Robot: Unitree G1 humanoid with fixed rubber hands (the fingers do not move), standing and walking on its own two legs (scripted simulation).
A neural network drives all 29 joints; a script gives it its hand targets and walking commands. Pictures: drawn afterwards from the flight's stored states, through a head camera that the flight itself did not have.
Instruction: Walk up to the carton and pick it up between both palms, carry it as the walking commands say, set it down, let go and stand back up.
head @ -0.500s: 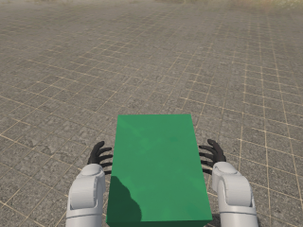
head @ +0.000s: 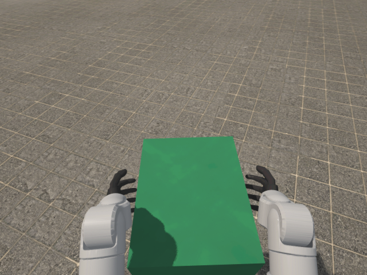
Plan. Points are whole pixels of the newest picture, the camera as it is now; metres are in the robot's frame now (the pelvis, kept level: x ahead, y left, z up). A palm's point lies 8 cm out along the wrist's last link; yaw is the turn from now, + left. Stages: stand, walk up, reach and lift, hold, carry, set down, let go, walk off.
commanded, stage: carry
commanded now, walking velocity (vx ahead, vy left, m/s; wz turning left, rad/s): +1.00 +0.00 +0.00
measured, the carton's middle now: (190, 206) +0.31 +0.00 -0.02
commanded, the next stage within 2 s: none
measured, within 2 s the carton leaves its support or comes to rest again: neither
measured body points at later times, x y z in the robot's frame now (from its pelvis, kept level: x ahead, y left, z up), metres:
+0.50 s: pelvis +0.39 +0.02 +0.00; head +0.43 +0.03 +0.45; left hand +0.70 +0.15 +0.06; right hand +0.68 -0.16 +0.08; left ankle +0.29 +0.12 -0.75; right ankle +0.50 -0.15 -0.70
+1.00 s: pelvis +0.86 -0.05 -0.01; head +0.87 -0.07 +0.44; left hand +1.15 +0.10 +0.08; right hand +1.16 -0.21 +0.06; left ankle +1.04 +0.09 -0.70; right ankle +0.67 -0.11 -0.75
